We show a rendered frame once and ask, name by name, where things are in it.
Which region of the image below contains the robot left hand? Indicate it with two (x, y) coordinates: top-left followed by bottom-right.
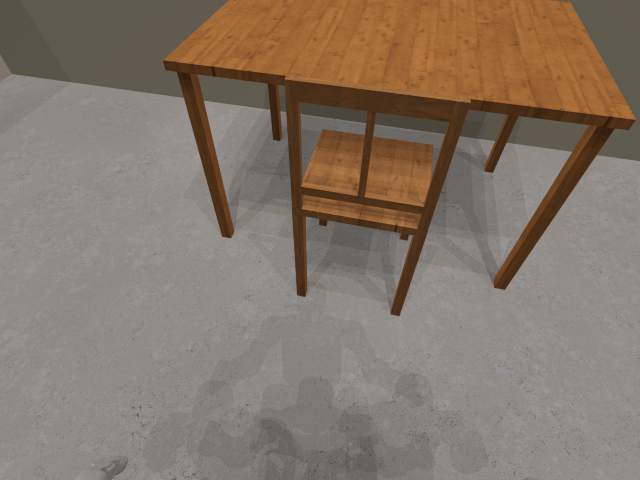
(74, 456), (128, 480)

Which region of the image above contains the chair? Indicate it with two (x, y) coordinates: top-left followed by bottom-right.
(284, 75), (471, 316)

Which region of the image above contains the table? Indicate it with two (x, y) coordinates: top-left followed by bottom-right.
(163, 0), (636, 290)

